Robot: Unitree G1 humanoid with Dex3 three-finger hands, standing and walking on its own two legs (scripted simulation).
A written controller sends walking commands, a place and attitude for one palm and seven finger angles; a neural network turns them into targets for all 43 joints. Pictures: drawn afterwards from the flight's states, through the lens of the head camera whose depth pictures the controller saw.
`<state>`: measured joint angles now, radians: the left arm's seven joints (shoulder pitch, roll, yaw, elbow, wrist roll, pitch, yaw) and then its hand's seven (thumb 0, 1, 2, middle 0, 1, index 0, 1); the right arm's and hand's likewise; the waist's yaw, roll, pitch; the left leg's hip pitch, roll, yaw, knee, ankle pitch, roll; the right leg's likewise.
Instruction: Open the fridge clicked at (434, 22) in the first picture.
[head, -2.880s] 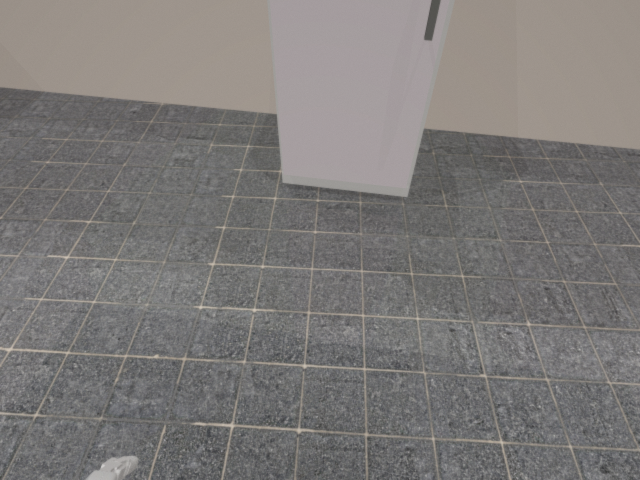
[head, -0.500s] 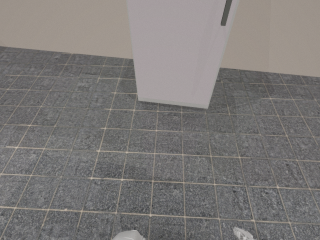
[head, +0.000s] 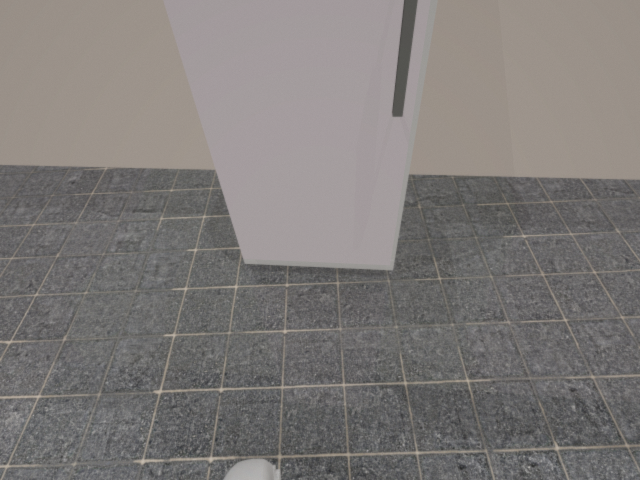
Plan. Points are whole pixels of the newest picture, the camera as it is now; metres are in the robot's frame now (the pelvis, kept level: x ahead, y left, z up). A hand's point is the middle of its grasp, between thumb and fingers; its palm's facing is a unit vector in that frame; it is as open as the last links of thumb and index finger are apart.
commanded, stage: walk to a spot facing it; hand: right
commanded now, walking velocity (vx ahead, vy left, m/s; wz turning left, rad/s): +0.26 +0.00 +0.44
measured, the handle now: (409, 4) +0.91 -0.16 +0.20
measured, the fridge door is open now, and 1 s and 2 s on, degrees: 0 0 0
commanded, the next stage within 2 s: take the last steps up to it in 0.06 s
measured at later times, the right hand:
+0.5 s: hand (406, 389) +0.29 -0.12 -0.17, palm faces -0.03 +0.97 -0.24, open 7.2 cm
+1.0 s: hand (436, 368) +0.33 -0.18 -0.18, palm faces +0.06 +0.98 -0.16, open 7.4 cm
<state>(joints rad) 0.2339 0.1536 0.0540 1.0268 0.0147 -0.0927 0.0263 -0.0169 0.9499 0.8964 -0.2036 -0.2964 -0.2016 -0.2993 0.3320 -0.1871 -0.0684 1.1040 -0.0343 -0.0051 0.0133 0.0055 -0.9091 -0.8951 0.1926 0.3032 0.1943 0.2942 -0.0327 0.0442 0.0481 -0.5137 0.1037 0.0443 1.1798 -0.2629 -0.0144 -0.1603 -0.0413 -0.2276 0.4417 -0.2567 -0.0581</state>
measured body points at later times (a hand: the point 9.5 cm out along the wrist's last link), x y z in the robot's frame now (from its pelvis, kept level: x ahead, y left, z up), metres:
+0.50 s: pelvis +0.20 +0.06 -0.01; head +0.22 +0.08 +0.44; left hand +0.15 +0.27 -0.17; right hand +0.29 -0.17 -0.15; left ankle +0.23 +0.14 -0.74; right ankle +0.18 -0.08 -0.65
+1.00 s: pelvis +0.35 +0.00 +0.00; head +0.37 -0.02 +0.45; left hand +0.39 +0.23 -0.15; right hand +0.33 -0.23 -0.17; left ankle +0.35 +0.13 -0.67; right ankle +0.37 -0.08 -0.74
